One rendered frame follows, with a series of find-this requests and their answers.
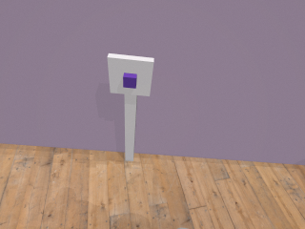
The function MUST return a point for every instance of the panel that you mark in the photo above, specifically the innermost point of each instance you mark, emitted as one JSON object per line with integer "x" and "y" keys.
{"x": 118, "y": 64}

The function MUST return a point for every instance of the button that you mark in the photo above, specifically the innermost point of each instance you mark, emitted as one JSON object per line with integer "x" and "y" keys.
{"x": 129, "y": 80}

